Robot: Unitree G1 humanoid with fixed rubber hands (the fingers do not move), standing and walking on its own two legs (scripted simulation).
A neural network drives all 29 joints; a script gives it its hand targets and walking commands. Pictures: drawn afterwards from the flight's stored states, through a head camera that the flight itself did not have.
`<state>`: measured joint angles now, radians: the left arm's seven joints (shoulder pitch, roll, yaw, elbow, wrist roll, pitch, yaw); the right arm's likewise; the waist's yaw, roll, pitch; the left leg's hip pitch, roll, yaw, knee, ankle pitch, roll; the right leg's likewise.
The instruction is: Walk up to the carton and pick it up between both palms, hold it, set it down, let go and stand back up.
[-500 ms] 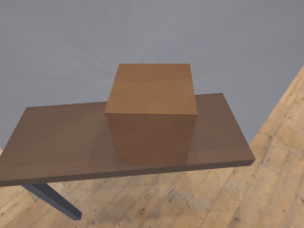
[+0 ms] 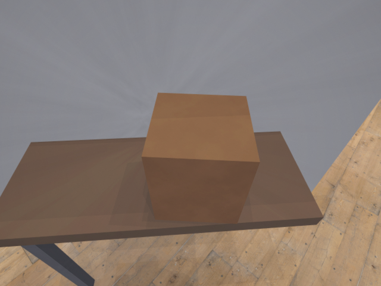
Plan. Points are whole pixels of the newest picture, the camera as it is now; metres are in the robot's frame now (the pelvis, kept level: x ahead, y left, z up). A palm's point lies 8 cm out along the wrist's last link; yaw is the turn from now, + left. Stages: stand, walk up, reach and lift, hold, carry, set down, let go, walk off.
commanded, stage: walk up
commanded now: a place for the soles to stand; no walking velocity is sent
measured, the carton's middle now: (198, 160) +0.41 -0.01 +0.04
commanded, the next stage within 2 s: reach and lift in 1.08 s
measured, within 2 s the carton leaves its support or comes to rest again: neither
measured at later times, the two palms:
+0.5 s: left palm out of the picture +0.02 +0.26 -0.13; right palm out of the picture +0.01 -0.26 -0.14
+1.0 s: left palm out of the picture +0.04 +0.28 -0.13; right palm out of the picture +0.04 -0.25 -0.14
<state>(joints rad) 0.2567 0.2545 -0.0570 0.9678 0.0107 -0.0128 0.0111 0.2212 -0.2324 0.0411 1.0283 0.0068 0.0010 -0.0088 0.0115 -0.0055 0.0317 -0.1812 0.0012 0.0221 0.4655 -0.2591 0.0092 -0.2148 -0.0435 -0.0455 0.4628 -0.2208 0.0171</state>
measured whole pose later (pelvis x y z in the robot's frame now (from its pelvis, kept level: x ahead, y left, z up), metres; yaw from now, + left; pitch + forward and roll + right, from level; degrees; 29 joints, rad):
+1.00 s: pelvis +0.00 +0.01 +0.00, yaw -1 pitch -2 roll +0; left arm 0.27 0.28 -0.05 0.96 0.02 0.00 0.04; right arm 0.22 -0.28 0.02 0.99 -0.01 0.03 0.00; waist 0.00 0.00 0.06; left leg -0.19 -0.02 0.05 0.51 -0.29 0.03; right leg -0.25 -0.06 0.00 0.52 -0.25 0.04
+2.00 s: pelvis +0.01 -0.01 +0.01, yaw -3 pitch -6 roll +0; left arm 0.25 0.28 0.05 0.35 -0.03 0.25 -0.03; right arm 0.29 -0.14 -0.04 0.47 0.00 -0.04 -0.02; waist 0.02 -0.01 0.12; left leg -0.03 0.05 0.08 0.37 -0.24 -0.02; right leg -0.07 -0.01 -0.03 0.34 -0.17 0.01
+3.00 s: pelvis +0.01 -0.01 +0.01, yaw -2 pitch -4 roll +0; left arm 0.30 0.30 -0.05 0.13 -0.24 -0.08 0.02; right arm 0.35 -0.10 -0.02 0.10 0.13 -0.10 -0.06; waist 0.05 0.00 0.05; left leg -0.04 0.03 0.06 0.33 -0.21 -0.01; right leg -0.08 -0.01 -0.01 0.31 -0.16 0.01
